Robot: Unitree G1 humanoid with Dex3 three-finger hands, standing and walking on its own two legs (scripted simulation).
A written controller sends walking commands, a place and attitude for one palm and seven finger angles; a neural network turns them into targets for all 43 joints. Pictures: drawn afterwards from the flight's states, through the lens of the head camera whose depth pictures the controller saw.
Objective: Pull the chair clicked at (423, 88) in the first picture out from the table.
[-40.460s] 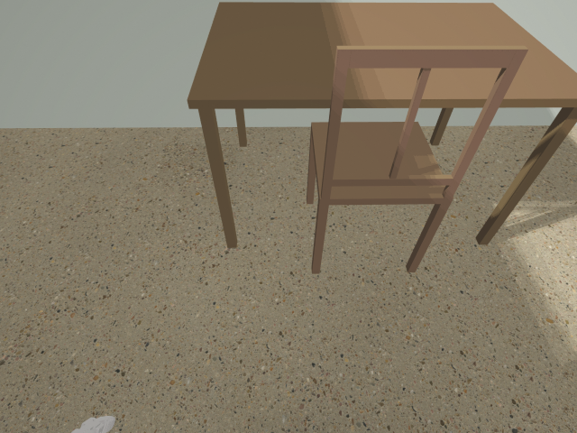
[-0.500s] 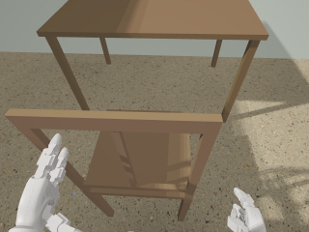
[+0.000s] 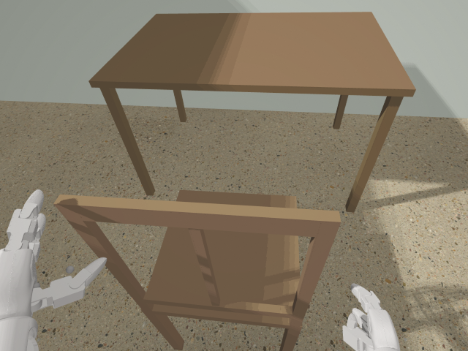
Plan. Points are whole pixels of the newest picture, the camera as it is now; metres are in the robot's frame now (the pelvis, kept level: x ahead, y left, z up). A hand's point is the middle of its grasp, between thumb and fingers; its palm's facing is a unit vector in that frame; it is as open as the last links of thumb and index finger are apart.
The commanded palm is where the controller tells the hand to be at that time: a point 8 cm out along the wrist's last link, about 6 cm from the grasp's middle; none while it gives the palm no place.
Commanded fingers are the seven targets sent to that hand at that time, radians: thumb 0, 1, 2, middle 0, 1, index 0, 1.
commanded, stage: draw the hand back to the body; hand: left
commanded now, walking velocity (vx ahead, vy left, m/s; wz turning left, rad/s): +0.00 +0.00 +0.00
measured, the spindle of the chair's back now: (207, 271) +0.28 +0.10 -0.06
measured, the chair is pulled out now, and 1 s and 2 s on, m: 0.59 0.59 0.59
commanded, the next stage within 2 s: step back with the hand held close in 0.58 s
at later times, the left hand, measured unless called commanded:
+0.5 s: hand (54, 249) +0.20 +0.26 +0.15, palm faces +0.44 -0.78 -0.44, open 7.6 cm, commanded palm +0.15 +0.30 +0.18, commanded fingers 0.00 0.90 0.90 -0.20 -0.30 -0.20 -0.30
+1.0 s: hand (49, 259) +0.19 +0.26 +0.15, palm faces +0.31 -0.77 -0.56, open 7.4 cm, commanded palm +0.12 +0.30 +0.18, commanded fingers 0.00 0.90 0.90 -0.20 -0.30 -0.20 -0.30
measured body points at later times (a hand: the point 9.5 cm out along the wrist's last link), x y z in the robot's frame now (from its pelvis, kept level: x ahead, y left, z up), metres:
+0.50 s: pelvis +0.01 +0.00 +0.01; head +0.01 -0.02 +0.46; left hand +0.17 +0.30 +0.18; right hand +0.19 -0.23 -0.09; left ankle -0.04 +0.13 -0.73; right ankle -0.03 -0.13 -0.73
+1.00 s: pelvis -0.03 +0.01 +0.01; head +0.01 -0.02 +0.45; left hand +0.16 +0.30 +0.19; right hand +0.15 -0.24 -0.09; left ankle -0.04 +0.13 -0.73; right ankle -0.03 -0.13 -0.73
